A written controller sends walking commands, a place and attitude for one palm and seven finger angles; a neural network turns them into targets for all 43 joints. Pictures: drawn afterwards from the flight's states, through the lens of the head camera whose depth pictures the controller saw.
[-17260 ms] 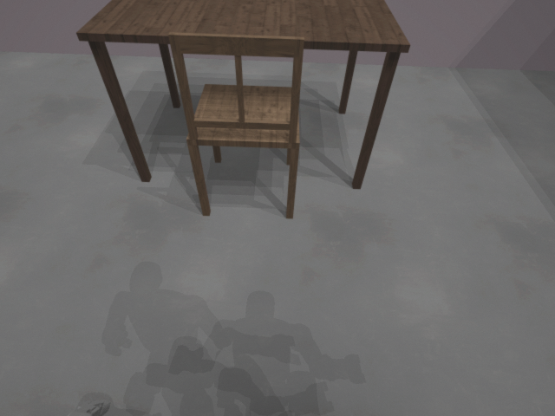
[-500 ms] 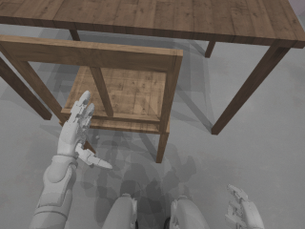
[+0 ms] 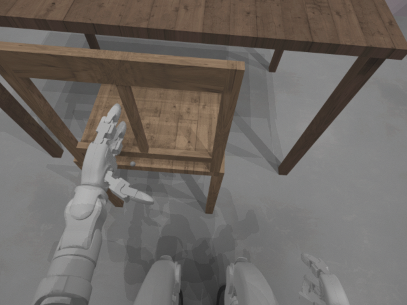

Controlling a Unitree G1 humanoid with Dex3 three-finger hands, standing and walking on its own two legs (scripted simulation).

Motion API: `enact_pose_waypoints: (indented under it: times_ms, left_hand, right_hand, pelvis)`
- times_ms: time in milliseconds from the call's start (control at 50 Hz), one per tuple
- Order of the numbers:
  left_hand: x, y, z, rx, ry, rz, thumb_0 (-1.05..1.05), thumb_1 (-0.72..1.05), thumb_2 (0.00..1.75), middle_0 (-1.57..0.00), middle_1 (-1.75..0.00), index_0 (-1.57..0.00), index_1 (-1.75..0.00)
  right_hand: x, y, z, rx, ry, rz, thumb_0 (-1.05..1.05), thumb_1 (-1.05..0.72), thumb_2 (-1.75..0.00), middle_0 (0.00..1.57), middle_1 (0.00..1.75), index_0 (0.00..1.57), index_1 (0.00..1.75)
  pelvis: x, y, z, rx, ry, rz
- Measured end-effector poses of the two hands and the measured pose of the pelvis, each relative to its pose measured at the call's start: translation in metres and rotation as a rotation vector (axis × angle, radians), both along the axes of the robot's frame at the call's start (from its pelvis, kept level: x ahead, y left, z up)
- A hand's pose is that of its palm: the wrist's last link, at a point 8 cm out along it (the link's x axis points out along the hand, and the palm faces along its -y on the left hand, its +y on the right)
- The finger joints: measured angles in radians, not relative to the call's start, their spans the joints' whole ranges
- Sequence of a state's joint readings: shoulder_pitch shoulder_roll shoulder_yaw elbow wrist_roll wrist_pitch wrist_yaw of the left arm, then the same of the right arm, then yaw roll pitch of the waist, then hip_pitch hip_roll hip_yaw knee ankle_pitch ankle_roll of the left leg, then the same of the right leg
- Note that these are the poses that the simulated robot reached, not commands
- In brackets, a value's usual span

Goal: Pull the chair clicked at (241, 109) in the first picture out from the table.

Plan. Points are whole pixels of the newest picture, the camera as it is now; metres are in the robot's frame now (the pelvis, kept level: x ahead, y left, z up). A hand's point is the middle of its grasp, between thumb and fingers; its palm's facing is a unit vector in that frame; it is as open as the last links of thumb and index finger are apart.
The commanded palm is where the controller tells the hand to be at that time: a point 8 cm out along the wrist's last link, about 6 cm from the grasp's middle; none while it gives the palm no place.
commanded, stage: push the fingers through the gap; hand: left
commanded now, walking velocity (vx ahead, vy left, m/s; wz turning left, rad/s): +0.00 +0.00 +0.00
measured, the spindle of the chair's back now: (135, 122) +0.48 +0.16 +0.01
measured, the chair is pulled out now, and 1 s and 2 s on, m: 0.00 0.00 0.00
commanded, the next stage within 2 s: hook a spindle and tug to test in 1.22 s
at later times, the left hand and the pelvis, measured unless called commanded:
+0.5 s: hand (137, 144) +0.41 +0.15 +0.03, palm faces -0.05 -1.00 -0.04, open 16.9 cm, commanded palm +0.40 +0.20 +0.03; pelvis +0.00 +0.00 +0.00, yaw +0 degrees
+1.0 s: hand (140, 128) +0.45 +0.15 +0.02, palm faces -0.04 -1.00 -0.03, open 16.9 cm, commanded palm +0.43 +0.19 +0.03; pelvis +0.00 +0.00 +0.00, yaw -1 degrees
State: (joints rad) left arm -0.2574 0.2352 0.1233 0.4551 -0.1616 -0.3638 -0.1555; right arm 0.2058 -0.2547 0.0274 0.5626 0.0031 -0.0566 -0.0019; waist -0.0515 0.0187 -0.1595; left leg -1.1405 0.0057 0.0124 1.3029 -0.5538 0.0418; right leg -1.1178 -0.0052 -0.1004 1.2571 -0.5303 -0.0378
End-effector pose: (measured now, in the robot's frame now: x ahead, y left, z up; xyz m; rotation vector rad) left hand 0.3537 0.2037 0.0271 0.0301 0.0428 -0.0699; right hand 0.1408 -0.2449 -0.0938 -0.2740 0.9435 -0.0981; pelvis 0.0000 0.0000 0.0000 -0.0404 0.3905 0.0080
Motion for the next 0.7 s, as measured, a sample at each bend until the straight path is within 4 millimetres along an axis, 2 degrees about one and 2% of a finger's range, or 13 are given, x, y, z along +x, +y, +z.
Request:
enact_pose_waypoints:
  times_ms: [120,360,700]
  left_hand:
    - [0.011,0.003,-0.001,0.004,-0.005,0.012,-0.02,-0.49,0.30,-0.06,-0.08,-0.06,-0.08]
    - [0.024,-0.003,0.001,0.003,-0.010,0.010,-0.02,-0.50,0.30,-0.06,-0.08,-0.06,-0.08]
    - [0.064,-0.007,0.000,0.004,-0.014,0.021,-0.02,-0.50,0.30,-0.06,-0.08,-0.06,-0.08]
  right_hand:
    - [-0.011,-0.004,-0.002,-0.008,0.034,-0.018,0.01,-0.90,-0.90,0.20,0.30,0.21,0.30]
    - [-0.026,-0.007,-0.005,-0.007,0.081,-0.042,0.01,-0.90,-0.90,0.20,0.30,0.21,0.30]
    - [-0.050,-0.012,-0.014,-0.011,0.148,-0.070,0.01,-0.90,-0.90,0.20,0.30,0.21,0.30]
  pelvis:
    - [0.001,0.001,0.000,-0.002,0.005,-0.001]
    - [0.000,0.001,0.001,0.002,0.009,-0.005]
    - [-0.005,-0.001,-0.004,0.001,0.035,-0.010]
